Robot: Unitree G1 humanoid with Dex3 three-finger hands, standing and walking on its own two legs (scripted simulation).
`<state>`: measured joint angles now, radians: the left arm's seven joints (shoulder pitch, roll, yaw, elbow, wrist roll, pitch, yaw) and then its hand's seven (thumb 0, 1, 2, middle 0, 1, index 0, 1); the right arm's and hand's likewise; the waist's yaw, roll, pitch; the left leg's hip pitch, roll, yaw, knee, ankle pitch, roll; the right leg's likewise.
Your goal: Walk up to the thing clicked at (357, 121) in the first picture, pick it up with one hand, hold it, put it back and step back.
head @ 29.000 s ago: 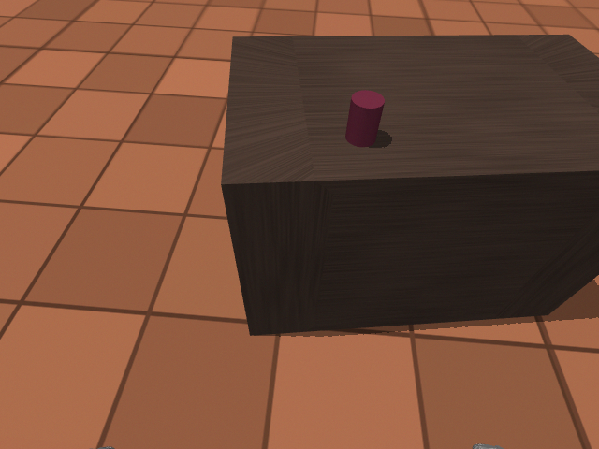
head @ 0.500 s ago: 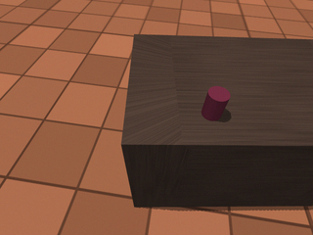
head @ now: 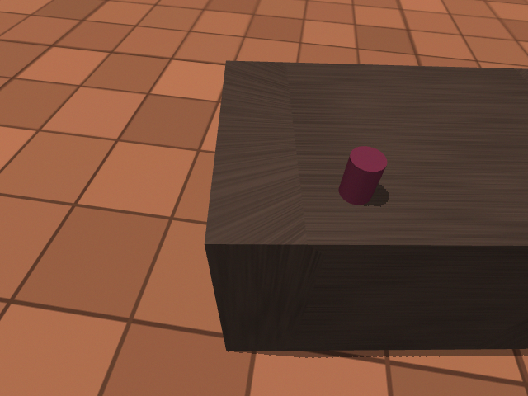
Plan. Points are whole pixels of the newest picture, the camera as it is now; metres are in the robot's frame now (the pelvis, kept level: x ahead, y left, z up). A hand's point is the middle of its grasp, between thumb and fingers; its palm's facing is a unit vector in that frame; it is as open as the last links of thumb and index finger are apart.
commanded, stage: stand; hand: right
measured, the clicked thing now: (361, 176) +0.49 -0.20 +0.02
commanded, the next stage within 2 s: step back in 0.80 s
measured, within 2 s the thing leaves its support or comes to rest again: neither
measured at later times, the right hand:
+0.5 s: hand out of the picture +0.07 -0.25 -0.16, palm faces -0.02 +0.94 -0.34, open 7.4 cm
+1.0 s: hand out of the picture +0.07 -0.27 -0.17, palm faces -0.01 +0.93 -0.36, open 7.4 cm
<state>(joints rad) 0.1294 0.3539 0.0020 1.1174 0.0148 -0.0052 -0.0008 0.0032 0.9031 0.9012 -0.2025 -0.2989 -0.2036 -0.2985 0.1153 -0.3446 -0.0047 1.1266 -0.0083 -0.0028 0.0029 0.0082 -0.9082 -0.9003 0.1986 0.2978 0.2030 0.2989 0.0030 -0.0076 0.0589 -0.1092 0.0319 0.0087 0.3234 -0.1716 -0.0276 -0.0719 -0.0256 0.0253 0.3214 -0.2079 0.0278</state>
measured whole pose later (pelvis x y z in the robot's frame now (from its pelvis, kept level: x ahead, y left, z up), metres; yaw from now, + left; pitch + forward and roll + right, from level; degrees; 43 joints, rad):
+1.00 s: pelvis -0.03 -0.01 -0.01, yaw -1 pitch -2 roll +1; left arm 0.08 0.41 0.04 1.00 0.00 0.03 0.01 0.00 0.90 0.90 -0.20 -0.30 -0.20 -0.30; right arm 0.05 -0.37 -0.04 1.03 0.00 0.04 0.01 0.01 -0.91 -0.90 0.20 0.30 0.20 0.30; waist 0.01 -0.02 0.18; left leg -0.25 0.04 0.01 0.49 -0.21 -0.02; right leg -0.26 -0.02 0.03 0.58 -0.27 -0.02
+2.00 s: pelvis -0.26 +0.00 -0.01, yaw -3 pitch -2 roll +2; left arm 0.19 0.34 0.06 0.85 0.04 0.03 0.01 0.01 0.90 0.90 -0.20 -0.30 -0.21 -0.30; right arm 0.12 -0.38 -0.05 0.88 0.00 0.07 -0.01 0.01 -0.91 -0.90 0.20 0.30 0.20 0.30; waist 0.04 0.03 0.16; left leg -0.44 -0.11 -0.12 1.09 -0.50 0.00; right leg -0.26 0.01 0.06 0.58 -0.28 -0.03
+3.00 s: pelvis -0.59 +0.00 -0.03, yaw +1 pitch -3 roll +3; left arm 0.10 0.41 0.07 0.79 0.03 0.07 0.02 0.00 0.90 0.90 -0.20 -0.30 -0.20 -0.30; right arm 0.19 -0.34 -0.03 0.90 -0.04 0.04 -0.01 0.01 -0.91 -0.90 0.20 0.30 0.20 0.30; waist 0.03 -0.08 0.20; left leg -0.23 -0.07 0.01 0.64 -0.35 0.02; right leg -0.45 -0.04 0.05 0.83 -0.42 -0.01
